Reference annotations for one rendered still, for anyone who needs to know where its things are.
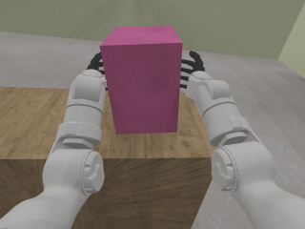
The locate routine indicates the robot right hand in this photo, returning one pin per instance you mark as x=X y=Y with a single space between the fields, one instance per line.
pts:
x=197 y=67

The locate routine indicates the robot right upper arm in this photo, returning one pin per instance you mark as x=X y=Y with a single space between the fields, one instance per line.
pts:
x=246 y=170

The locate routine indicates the robot left upper arm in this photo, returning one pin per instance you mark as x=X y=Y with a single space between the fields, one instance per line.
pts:
x=70 y=177

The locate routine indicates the carton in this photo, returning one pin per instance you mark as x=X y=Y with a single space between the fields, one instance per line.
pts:
x=142 y=67

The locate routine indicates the right robot forearm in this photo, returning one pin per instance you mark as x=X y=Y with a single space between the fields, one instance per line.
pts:
x=225 y=126

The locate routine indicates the left robot forearm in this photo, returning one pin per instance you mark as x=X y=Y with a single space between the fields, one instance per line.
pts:
x=85 y=105

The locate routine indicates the pedestal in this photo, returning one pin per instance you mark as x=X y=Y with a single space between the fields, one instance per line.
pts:
x=152 y=180

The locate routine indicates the robot left hand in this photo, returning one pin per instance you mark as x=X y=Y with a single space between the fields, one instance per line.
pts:
x=95 y=64

